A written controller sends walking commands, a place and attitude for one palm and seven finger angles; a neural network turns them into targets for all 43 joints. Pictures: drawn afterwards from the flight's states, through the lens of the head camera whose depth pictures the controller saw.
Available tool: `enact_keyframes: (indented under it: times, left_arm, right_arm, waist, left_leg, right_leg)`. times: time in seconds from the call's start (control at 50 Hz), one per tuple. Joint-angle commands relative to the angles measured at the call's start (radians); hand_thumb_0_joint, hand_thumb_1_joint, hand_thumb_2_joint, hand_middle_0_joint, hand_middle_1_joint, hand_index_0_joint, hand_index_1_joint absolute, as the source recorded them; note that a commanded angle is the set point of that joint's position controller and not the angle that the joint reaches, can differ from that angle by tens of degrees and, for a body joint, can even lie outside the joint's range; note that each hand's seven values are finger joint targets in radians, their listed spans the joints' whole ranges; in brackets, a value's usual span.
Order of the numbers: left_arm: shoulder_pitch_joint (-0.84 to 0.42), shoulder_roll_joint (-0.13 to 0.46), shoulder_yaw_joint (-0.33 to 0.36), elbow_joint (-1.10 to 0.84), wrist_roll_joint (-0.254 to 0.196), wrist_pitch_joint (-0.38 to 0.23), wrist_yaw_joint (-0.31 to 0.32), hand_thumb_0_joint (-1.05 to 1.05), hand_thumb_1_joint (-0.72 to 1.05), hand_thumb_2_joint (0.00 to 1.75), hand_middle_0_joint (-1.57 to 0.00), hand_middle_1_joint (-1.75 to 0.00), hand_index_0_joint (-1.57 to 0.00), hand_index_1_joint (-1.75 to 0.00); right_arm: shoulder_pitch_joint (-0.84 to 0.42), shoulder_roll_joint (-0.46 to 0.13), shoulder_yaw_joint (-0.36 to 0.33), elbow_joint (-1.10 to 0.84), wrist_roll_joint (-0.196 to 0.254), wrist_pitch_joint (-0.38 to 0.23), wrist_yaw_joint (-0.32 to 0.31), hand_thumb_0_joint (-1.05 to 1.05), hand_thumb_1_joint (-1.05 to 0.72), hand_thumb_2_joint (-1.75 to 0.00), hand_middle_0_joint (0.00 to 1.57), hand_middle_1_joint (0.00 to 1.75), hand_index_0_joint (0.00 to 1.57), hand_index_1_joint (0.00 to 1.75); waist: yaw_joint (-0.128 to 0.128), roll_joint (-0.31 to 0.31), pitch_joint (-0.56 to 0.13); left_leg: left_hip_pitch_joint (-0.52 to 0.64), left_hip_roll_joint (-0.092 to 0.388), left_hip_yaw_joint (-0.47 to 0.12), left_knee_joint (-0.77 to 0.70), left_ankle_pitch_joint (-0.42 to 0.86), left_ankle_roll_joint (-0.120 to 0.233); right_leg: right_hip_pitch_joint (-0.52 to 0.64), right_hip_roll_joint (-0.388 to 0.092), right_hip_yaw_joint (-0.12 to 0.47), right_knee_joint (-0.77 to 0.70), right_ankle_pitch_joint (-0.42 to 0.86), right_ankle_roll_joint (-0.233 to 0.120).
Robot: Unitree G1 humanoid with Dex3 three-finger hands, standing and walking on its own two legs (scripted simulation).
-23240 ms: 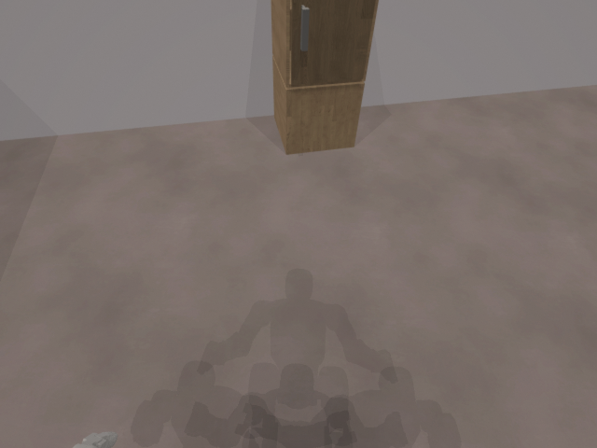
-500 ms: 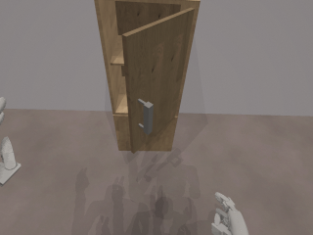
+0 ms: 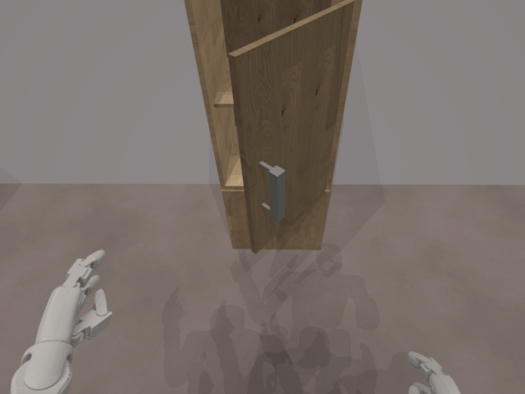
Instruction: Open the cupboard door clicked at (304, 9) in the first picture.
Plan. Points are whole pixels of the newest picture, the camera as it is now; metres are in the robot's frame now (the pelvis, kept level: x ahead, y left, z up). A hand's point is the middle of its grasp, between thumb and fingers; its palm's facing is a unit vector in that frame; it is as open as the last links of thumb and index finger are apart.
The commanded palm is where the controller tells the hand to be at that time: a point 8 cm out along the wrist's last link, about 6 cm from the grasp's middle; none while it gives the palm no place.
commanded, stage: let the arm hang, fingers relaxed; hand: left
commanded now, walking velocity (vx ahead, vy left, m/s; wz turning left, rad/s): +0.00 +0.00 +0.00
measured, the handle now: (270, 191) +0.58 +0.02 -0.08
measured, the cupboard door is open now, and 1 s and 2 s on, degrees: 49 49 49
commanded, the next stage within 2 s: look to check the result in 0.98 s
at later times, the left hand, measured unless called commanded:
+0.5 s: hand out of the picture -0.08 +0.19 -0.16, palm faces +0.05 -0.97 -0.23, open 7.3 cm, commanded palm none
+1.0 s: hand out of the picture -0.02 +0.16 -0.17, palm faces +0.06 -0.98 -0.17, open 7.3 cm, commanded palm none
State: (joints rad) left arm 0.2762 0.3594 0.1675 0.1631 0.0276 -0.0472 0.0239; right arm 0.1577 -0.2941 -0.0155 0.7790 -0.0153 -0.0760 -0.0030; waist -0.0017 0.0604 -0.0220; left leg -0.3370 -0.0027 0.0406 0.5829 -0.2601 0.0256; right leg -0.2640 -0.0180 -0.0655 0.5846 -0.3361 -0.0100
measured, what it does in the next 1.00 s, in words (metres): stands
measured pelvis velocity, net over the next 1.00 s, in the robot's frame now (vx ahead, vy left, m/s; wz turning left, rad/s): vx -0.01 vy -0.01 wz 0.01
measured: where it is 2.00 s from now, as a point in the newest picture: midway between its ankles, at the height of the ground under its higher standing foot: outside the picture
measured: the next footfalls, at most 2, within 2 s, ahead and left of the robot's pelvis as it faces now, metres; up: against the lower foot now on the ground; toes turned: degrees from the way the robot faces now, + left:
none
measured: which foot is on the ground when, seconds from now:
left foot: down 0.00-1.00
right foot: down 0.00-1.00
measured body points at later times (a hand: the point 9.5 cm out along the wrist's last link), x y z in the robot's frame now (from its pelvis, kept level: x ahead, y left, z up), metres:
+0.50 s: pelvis -0.01 +0.00 +0.01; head +0.01 +0.00 +0.46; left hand -0.08 +0.24 -0.14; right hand -0.03 -0.22 -0.15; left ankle +0.03 +0.10 -0.73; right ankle -0.02 -0.11 -0.73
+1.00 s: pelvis -0.01 -0.01 +0.01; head +0.00 -0.01 +0.46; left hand -0.02 +0.21 -0.15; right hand -0.03 -0.20 -0.16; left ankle +0.03 +0.10 -0.73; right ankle -0.02 -0.11 -0.73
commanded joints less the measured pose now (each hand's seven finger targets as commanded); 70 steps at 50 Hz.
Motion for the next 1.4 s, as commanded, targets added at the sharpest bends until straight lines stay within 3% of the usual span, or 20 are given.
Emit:
enact_keyframes:
  times: [0.0, 0.02, 0.06, 0.1, 0.16, 0.18, 0.2, 0.28, 0.4, 0.58, 0.68, 0.8, 0.9, 1.14, 1.28, 1.32, 1.38]
  left_arm:
    - [-0.007, 0.042, -0.086, 0.323, 0.004, 0.032, -0.025, 0.00, 0.90, 0.90, -0.20, -0.30, -0.20, -0.30]
    - [-0.035, 0.045, -0.093, 0.389, 0.001, 0.034, -0.021, 0.00, 0.90, 0.90, -0.20, -0.30, -0.20, -0.30]
    - [-0.061, 0.018, -0.117, 0.510, -0.006, 0.047, -0.011, 0.00, 0.90, 0.90, -0.20, -0.30, -0.20, -0.30]
    - [-0.042, 0.001, -0.130, 0.626, -0.012, 0.052, -0.007, 0.00, 0.90, 0.90, -0.20, -0.30, -0.20, -0.30]
    - [-0.016, -0.024, -0.135, 0.756, -0.015, 0.047, -0.005, 0.00, 0.90, 0.90, -0.20, -0.30, -0.20, -0.30]
    - [0.004, -0.057, -0.123, 0.780, -0.013, 0.047, -0.003, 0.00, 0.90, 0.90, -0.20, -0.30, -0.20, -0.30]
    - [0.015, -0.049, -0.128, 0.809, -0.015, 0.047, -0.003, 0.00, 0.90, 0.90, -0.20, -0.30, -0.20, -0.30]
    - [0.034, -0.070, -0.140, 0.894, -0.017, 0.045, -0.003, 0.00, 0.90, 0.90, -0.20, -0.30, -0.20, -0.30]
    - [0.076, -0.086, -0.147, 0.965, -0.019, 0.046, 0.001, 0.00, 0.90, 0.90, -0.20, -0.30, -0.20, -0.30]
    - [0.110, -0.111, -0.145, 0.988, -0.018, 0.049, 0.009, 0.00, 0.90, 0.90, -0.20, -0.30, -0.20, -0.30]
    - [0.112, -0.128, -0.140, 0.983, -0.016, 0.049, 0.011, 0.00, 0.90, 0.90, -0.20, -0.30, -0.20, -0.30]
    - [0.103, -0.142, -0.136, 0.973, -0.017, 0.040, 0.013, 0.00, 0.90, 0.90, -0.20, -0.30, -0.20, -0.30]
    - [0.096, -0.144, -0.135, 0.970, -0.019, 0.041, 0.014, 0.00, 0.90, 0.90, -0.20, -0.30, -0.20, -0.30]
    - [0.099, -0.143, -0.133, 0.972, -0.020, 0.034, 0.014, 0.00, 0.90, 0.90, -0.20, -0.30, -0.20, -0.30]
    - [0.097, -0.143, -0.138, 0.981, -0.022, 0.036, 0.014, 0.00, 0.90, 0.90, -0.20, -0.30, -0.20, -0.30]
    - [0.096, -0.140, -0.138, 0.981, -0.022, 0.036, 0.014, 0.00, 0.90, 0.90, -0.20, -0.30, -0.20, -0.30]
    - [0.097, -0.141, -0.137, 0.981, -0.021, 0.034, 0.014, 0.00, 0.90, 0.90, -0.20, -0.30, -0.20, -0.30]
  right_arm:
    - [-0.003, -0.116, -0.026, -0.019, -0.010, 0.025, -0.002, 0.00, -0.90, -0.90, 0.20, 0.30, 0.20, 0.30]
    - [-0.005, -0.113, -0.024, 0.004, -0.013, 0.035, -0.003, 0.00, -0.90, -0.90, 0.20, 0.30, 0.20, 0.30]
    - [-0.003, -0.078, -0.005, 0.057, -0.018, 0.053, -0.003, 0.00, -0.90, -0.90, 0.20, 0.30, 0.20, 0.30]
    - [-0.008, -0.054, 0.008, 0.107, -0.014, 0.063, -0.008, 0.00, -0.90, -0.90, 0.20, 0.30, 0.20, 0.30]
    - [0.027, -0.026, 0.010, 0.175, -0.007, 0.070, -0.017, 0.00, -0.90, -0.90, 0.20, 0.30, 0.20, 0.30]
    - [0.041, -0.009, 0.004, 0.189, -0.014, 0.072, -0.021, 0.00, -0.90, -0.90, 0.20, 0.30, 0.20, 0.30]
    - [0.050, -0.002, 0.006, 0.208, -0.011, 0.075, -0.022, 0.00, -0.90, -0.90, 0.20, 0.30, 0.20, 0.30]
    - [0.109, 0.012, 0.001, 0.264, -0.006, 0.081, -0.028, 0.00, -0.90, -0.90, 0.20, 0.30, 0.20, 0.30]
    - [0.169, 0.026, 0.002, 0.313, -0.004, 0.081, -0.033, 0.00, -0.90, -0.90, 0.20, 0.30, 0.20, 0.30]
    - [0.217, 0.063, 0.002, 0.343, -0.008, 0.084, -0.033, 0.00, -0.90, -0.90, 0.20, 0.30, 0.20, 0.30]
    - [0.222, 0.080, 0.001, 0.347, -0.009, 0.080, -0.035, 0.00, -0.90, -0.90, 0.20, 0.30, 0.20, 0.30]
    - [0.231, 0.101, 0.000, 0.347, -0.008, 0.074, -0.035, 0.00, -0.90, -0.90, 0.20, 0.30, 0.20, 0.30]
    - [0.229, 0.108, 0.001, 0.350, -0.008, 0.074, -0.037, 0.00, -0.90, -0.90, 0.20, 0.30, 0.20, 0.30]
    - [0.221, 0.096, 0.001, 0.349, -0.004, 0.072, -0.040, 0.00, -0.90, -0.90, 0.20, 0.30, 0.20, 0.30]
    - [0.208, 0.093, 0.005, 0.359, -0.005, 0.075, -0.041, 0.00, -0.90, -0.90, 0.20, 0.30, 0.20, 0.30]
    - [0.205, 0.090, 0.005, 0.359, -0.005, 0.074, -0.041, 0.00, -0.90, -0.90, 0.20, 0.30, 0.20, 0.30]
    - [0.200, 0.091, 0.005, 0.357, -0.005, 0.073, -0.042, 0.00, -0.90, -0.90, 0.20, 0.30, 0.20, 0.30]
  waist:
    - [0.003, -0.292, -0.082]
    - [-0.002, -0.254, -0.066]
    - [-0.004, -0.077, -0.029]
    - [0.006, 0.018, 0.005]
    - [-0.003, 0.024, 0.009]
    - [0.001, 0.086, 0.006]
    - [0.001, 0.112, 0.007]
    - [-0.006, -0.005, 0.049]
    - [-0.007, -0.059, 0.080]
    - [-0.006, -0.068, 0.133]
    - [-0.001, -0.030, 0.145]
    - [-0.003, -0.072, 0.136]
    - [-0.004, -0.036, 0.151]
    - [-0.005, -0.050, 0.100]
    - [-0.007, -0.058, 0.132]
    - [-0.007, -0.040, 0.121]
    - [-0.005, -0.060, 0.118]
  left_leg:
    - [0.050, 0.084, -0.111, -0.063, 0.282, 0.020]
    - [0.087, 0.077, -0.104, -0.075, 0.285, 0.014]
    - [0.100, 0.091, -0.121, -0.145, 0.310, 0.013]
    - [0.088, 0.095, -0.128, -0.190, 0.240, 0.013]
    - [0.113, 0.090, -0.122, -0.208, 0.142, 0.007]
    - [0.114, 0.090, -0.121, -0.218, 0.107, 0.010]
    - [0.112, 0.089, -0.124, -0.224, 0.088, 0.010]
    - [0.113, 0.095, -0.132, -0.240, 0.050, 0.012]
    - [0.115, 0.100, -0.135, -0.263, 0.020, 0.018]
    - [0.077, 0.087, -0.134, -0.274, -0.043, 0.017]
    - [0.053, 0.090, -0.138, -0.286, -0.062, 0.017]
    - [0.074, 0.080, -0.112, -0.251, 0.034, 0.012]
    - [0.076, 0.082, -0.110, -0.245, 0.060, 0.010]
    - [0.131, 0.088, -0.106, -0.223, 0.145, 0.010]
    - [0.131, 0.088, -0.105, -0.225, 0.154, 0.007]
    - [0.137, 0.088, -0.105, -0.227, 0.153, 0.006]
    - [0.139, 0.090, -0.103, -0.225, 0.169, 0.007]
  right_leg:
    - [0.086, -0.119, 0.114, -0.108, 0.321, -0.042]
    - [0.064, -0.127, 0.118, -0.122, 0.330, -0.046]
    - [0.067, -0.098, 0.098, -0.120, 0.248, -0.027]
    - [0.088, -0.084, 0.100, -0.163, 0.166, -0.016]
    - [0.091, -0.087, 0.100, -0.219, 0.123, -0.024]
    - [0.096, -0.086, 0.095, -0.230, 0.114, -0.029]
    - [0.101, -0.086, 0.092, -0.236, 0.115, -0.033]
    - [0.078, -0.085, 0.079, -0.264, 0.084, -0.036]
    - [0.059, -0.085, 0.070, -0.267, 0.050, -0.036]
    - [0.017, -0.078, 0.076, -0.261, -0.020, -0.036]
    - [0.020, -0.074, 0.070, -0.244, 0.000, -0.033]
    - [0.025, -0.086, 0.075, -0.251, 0.042, -0.036]
    - [0.026, -0.085, 0.075, -0.254, 0.058, -0.035]
    - [0.063, -0.087, 0.070, -0.259, 0.113, -0.036]
    - [0.057, -0.089, 0.074, -0.271, 0.116, -0.035]
    - [0.064, -0.090, 0.074, -0.272, 0.119, -0.036]
    - [0.071, -0.090, 0.072, -0.273, 0.135, -0.034]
